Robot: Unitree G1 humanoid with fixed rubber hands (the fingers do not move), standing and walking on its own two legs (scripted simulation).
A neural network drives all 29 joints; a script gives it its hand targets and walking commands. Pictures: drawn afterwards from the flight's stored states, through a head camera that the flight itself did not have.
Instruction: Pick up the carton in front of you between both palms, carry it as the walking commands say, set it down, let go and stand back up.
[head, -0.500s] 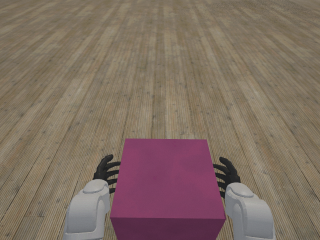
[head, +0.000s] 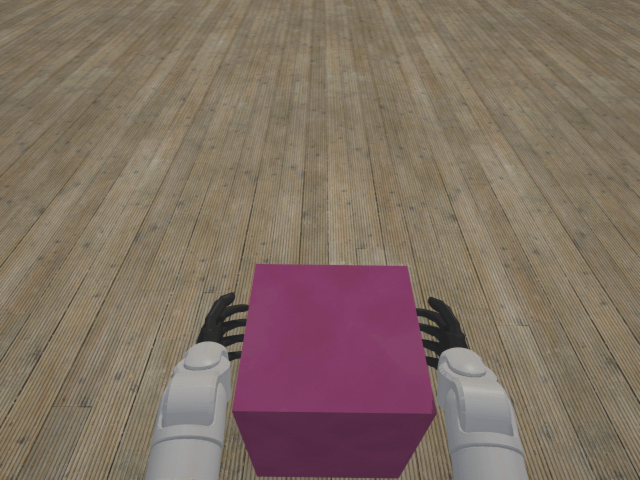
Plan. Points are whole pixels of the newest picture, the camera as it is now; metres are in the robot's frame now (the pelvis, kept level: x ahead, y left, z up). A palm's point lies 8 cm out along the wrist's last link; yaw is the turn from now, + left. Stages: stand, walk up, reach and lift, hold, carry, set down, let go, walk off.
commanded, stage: carry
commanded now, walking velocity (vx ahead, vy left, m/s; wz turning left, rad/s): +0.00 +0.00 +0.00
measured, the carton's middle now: (329, 374) +0.31 +0.00 -0.05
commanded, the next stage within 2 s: hold in 0.62 s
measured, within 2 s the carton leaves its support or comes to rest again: neither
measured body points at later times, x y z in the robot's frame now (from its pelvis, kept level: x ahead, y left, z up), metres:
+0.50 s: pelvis -0.01 +0.00 +0.00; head -0.02 +0.00 +0.45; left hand +0.30 +0.15 +0.03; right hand +0.29 -0.16 +0.03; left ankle +0.08 +0.11 -0.73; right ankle -0.06 -0.10 -0.73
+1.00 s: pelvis -0.03 +0.01 +0.01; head -0.04 +0.04 +0.46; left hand +0.29 +0.12 +0.03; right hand +0.24 -0.18 +0.04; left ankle +0.07 +0.13 -0.73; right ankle -0.06 -0.10 -0.73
